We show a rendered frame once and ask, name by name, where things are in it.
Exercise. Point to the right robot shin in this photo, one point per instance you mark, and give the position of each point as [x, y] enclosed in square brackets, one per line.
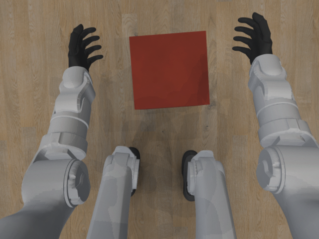
[208, 153]

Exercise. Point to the robot left hand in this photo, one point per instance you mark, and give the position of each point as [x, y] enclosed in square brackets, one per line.
[78, 55]

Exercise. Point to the left robot upper arm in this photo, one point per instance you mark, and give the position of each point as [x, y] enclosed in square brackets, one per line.
[51, 190]

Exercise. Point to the carton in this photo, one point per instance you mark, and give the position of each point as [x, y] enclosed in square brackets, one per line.
[169, 70]

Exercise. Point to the left robot forearm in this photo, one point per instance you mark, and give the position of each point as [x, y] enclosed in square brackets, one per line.
[66, 137]

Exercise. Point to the robot right hand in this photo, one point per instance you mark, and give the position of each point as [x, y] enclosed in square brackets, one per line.
[260, 42]

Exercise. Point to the robot shin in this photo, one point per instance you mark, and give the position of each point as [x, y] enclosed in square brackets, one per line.
[121, 149]
[208, 153]

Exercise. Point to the right robot upper arm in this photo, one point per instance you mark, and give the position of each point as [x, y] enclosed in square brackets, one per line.
[291, 174]

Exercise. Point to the left robot shin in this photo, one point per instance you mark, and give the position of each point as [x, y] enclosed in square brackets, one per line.
[121, 149]

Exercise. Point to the right robot forearm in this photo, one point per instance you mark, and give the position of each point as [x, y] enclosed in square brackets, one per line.
[275, 105]

